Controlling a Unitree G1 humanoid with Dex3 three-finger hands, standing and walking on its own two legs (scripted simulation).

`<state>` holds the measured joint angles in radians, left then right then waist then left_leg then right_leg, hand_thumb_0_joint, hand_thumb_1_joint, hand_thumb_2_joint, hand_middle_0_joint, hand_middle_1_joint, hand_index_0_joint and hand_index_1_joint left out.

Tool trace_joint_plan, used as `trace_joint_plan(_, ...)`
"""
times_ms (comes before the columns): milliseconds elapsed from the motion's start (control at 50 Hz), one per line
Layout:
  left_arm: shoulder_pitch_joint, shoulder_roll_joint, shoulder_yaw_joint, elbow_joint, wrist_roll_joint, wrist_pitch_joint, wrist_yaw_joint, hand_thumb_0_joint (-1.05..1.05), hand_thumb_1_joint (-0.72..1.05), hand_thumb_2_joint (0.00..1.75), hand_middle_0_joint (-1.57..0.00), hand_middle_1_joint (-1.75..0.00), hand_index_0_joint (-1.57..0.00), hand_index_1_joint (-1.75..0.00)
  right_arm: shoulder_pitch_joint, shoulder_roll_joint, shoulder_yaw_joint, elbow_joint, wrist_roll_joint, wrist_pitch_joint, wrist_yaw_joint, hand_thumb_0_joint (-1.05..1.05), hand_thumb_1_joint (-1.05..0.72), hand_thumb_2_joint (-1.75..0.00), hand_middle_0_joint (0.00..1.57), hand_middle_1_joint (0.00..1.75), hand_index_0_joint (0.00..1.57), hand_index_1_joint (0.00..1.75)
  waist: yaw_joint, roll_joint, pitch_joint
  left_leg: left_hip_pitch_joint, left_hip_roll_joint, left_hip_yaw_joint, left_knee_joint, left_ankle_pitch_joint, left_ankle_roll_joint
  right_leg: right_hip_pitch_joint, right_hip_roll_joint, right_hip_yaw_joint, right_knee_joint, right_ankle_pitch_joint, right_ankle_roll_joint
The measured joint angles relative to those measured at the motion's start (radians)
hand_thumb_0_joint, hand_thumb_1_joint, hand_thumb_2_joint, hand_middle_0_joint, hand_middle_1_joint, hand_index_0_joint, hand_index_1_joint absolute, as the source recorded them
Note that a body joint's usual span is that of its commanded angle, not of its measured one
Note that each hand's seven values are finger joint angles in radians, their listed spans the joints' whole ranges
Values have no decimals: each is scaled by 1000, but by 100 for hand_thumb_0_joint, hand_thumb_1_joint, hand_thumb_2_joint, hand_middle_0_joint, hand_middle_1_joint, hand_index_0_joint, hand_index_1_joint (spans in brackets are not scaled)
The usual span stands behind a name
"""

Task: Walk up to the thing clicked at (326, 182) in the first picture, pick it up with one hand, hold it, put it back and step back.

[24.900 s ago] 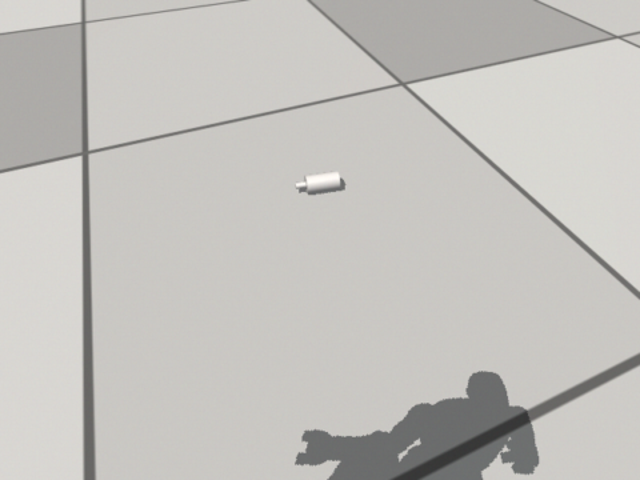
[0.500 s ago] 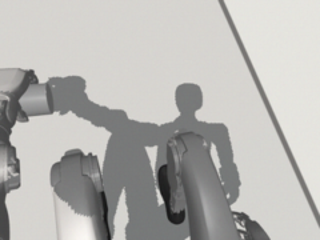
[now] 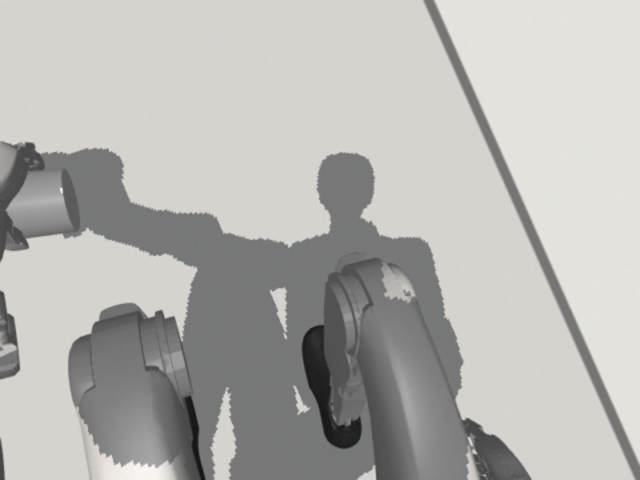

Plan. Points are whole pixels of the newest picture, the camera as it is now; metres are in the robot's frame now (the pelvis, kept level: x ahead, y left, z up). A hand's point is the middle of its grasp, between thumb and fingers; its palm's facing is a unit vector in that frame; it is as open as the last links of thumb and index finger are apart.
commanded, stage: rest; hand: left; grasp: from above
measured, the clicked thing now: out of the picture +0.45 +0.35 -0.24
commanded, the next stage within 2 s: open in 0.86 s
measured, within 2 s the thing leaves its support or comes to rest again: rests again in 1.42 s
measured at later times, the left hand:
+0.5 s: hand (18, 205) +0.46 +0.30 -0.23, palm faces -0.47 -0.08 -0.88, open 10.9 cm
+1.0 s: hand (16, 206) +0.46 +0.30 -0.24, palm faces -0.48 -0.10 -0.87, open 10.8 cm
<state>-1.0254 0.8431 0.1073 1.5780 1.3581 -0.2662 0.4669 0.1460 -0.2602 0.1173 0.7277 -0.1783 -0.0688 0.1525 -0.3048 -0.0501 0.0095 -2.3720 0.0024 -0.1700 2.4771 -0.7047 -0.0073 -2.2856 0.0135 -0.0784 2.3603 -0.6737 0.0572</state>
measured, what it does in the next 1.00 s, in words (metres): stands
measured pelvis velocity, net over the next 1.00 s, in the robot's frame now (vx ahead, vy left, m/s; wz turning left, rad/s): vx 0.00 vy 0.00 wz -0.05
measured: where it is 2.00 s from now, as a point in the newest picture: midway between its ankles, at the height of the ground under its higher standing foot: (263, 434)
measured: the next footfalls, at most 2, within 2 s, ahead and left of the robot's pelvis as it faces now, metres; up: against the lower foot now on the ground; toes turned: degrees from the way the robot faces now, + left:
none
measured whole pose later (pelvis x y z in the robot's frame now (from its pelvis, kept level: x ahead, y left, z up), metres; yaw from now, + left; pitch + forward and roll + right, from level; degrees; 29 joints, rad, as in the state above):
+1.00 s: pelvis +0.00 +0.00 -0.01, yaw -3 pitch +30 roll -13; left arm -1.06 0.97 0.10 1.70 1.35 -0.29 0.53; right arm 0.11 -0.30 0.23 0.68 -0.24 -0.13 0.19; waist -0.36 -0.11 0.09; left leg -2.36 0.00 -0.23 2.54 -0.72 -0.01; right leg -2.26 0.03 -0.13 2.38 -0.66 0.06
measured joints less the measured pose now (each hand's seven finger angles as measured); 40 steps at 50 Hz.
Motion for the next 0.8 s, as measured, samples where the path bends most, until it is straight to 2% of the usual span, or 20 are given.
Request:
trace_joint_plan(180,-1,27,9,20,4,-9,10,0,-8,43,-69,-43,-69,-44,-1,-4,24,-8,-13,-14,8,0,-90,-89,21,29,20,30,-17,-14,22,0,-1,-13,20,-17,-5,1,2,-10,14,-12,0)
trace_joint_plan(260,9,40,28,12,7,-18,20,0,-9,44,-69,-43,-69,-44,-4,-10,32,-13,-19,-18,9,0,-90,-89,21,29,20,30,-21,-20,33,-2,-1,-24,32,-22,-8,2,5,-18,19,-13,1)
trace_joint_plan(420,3,59,24,33,15,-14,44,0,-9,43,-69,-43,-70,-44,-16,-22,47,-18,-34,-30,17,0,-90,-89,21,29,20,30,-29,-32,48,-5,0,-33,49,-24,-8,-1,10,-25,29,-10,1)
trace_joint_plan(800,-17,97,2,72,-18,-5,49,0,-8,42,-71,-41,-71,-42,-28,-35,91,-35,-48,-61,35,0,-90,-90,21,29,20,30,-43,-41,82,4,3,-49,62,-21,-2,16,18,-37,25,3,8)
